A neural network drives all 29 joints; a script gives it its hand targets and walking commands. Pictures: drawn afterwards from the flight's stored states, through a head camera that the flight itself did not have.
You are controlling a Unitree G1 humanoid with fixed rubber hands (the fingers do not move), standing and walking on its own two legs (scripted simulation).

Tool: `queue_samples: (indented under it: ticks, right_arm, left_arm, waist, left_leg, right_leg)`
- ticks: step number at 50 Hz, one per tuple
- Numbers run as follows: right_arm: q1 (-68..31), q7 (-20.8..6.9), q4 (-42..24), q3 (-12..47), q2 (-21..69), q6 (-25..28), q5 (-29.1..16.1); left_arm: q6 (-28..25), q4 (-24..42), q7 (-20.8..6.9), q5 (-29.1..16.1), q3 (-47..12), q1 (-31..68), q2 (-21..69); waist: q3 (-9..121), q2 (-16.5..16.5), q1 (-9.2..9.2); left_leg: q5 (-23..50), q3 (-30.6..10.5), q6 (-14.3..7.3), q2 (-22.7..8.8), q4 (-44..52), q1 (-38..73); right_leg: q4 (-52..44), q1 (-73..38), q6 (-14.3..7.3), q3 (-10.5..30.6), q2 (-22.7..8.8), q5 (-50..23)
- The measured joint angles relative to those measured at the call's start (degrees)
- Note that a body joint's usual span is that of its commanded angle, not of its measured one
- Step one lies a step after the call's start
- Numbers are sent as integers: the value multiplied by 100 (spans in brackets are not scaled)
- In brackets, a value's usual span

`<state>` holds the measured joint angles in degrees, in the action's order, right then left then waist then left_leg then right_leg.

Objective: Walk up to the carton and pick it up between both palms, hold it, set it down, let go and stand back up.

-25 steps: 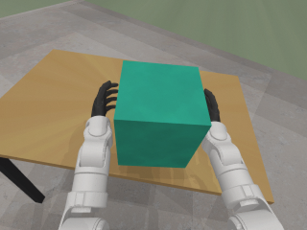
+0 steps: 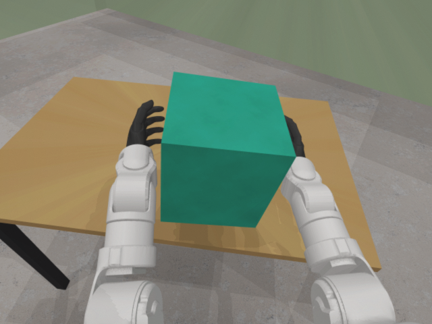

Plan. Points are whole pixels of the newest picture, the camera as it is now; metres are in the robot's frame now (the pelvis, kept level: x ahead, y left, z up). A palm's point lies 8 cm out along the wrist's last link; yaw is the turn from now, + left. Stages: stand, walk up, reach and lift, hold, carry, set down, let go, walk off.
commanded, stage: reach and lift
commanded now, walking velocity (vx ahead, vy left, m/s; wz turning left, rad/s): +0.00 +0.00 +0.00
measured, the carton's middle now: (217, 154) +0.39 -0.02 +0.13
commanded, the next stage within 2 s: hold in 0.62 s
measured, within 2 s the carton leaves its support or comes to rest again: neither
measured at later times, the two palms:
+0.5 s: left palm (135, 142) +0.38 +0.13 +0.17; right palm (290, 151) +0.37 -0.15 +0.14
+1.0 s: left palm (108, 143) +0.35 +0.16 +0.20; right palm (276, 143) +0.36 -0.12 +0.17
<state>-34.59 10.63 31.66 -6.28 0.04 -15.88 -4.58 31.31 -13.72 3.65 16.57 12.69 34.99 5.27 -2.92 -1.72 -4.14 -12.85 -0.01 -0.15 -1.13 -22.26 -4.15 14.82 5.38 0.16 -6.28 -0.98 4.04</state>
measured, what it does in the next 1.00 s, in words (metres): stands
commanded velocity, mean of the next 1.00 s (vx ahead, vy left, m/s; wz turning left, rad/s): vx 0.00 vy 0.00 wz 0.00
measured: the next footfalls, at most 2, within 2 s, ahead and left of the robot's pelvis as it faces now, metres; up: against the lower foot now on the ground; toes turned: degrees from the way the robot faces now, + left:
none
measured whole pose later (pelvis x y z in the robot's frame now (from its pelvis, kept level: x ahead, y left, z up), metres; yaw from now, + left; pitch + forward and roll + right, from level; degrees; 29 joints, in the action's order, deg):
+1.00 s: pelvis +0.00 +0.00 +0.00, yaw +1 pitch -10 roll -2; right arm -36.2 13.4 26.5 -2.2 0.7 -21.6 -8.8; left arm 41.5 -1.8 -0.1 19.6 14.6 33.5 4.8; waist -4.7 -2.0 -3.1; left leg -13.7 -1.2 0.0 -1.1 -22.7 0.9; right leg 14.8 -0.3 0.2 -7.3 -1.0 5.2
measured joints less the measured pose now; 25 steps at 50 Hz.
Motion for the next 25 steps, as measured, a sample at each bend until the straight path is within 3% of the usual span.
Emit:
queue_samples:
  ticks: [25]
  right_arm:
    - [-13, 192, -272, 256, -38, -148, -288]
  left_arm:
    - [235, 392, -135, 49, 1, -89, -79]
  waist:
    - [-57, -53, -147]
  left_leg:
    - [-77, -127, 26, -4, -58, 102]
  right_leg:
    - [-15, -183, 4, -118, 5, 81]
